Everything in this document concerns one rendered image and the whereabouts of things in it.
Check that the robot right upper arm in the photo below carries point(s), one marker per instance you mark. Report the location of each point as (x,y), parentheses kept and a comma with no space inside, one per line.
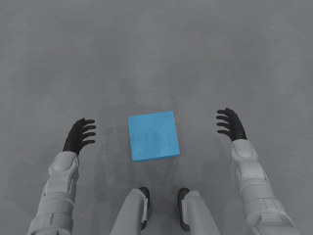
(267,229)

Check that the right robot forearm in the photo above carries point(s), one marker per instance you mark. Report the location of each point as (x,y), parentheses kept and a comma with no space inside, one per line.
(261,205)

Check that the robot right shin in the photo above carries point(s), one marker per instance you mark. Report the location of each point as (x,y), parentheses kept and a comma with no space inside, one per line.
(192,193)

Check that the right robot hand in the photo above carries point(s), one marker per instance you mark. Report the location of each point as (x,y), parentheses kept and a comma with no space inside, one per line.
(235,126)

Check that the left robot hand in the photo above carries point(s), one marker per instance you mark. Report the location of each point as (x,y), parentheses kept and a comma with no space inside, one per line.
(74,139)

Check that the carton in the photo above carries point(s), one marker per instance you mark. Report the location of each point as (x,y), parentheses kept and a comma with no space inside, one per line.
(153,137)

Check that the left robot thigh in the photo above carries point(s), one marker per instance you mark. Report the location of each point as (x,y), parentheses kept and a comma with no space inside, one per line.
(131,215)

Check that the left robot forearm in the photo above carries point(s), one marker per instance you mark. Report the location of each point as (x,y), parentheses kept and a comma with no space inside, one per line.
(54,214)

